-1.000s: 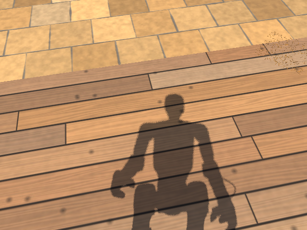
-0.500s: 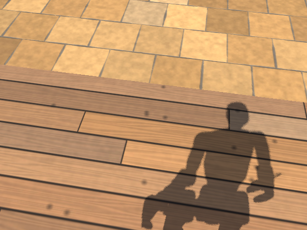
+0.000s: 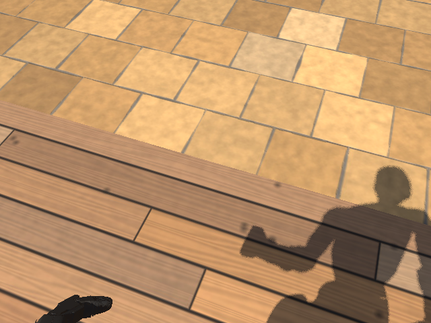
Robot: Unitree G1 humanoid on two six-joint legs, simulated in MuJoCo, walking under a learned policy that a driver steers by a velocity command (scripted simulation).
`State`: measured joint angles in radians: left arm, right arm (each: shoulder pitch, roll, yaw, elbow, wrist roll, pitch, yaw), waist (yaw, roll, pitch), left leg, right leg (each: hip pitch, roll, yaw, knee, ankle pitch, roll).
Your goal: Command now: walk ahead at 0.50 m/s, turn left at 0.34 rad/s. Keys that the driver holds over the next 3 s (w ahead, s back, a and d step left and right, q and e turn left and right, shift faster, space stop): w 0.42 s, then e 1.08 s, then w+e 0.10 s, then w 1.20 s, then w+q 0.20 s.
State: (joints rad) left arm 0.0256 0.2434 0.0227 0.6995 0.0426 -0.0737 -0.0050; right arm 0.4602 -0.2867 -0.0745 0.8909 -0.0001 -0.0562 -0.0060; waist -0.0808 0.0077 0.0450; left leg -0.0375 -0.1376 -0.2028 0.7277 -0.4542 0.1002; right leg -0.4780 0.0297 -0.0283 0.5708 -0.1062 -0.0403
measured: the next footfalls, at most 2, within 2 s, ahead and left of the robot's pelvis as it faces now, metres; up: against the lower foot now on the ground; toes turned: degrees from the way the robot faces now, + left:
left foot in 0.48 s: +0.38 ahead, +0.12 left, +0.00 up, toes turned +5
right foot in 0.98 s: +0.39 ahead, -0.08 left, +0.00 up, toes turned -18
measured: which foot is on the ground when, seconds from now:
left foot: up 0.00-0.46, down 0.48-0.98, up 1.00-1.00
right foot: down 0.00-0.50, up 0.52-0.96, down 0.98-1.00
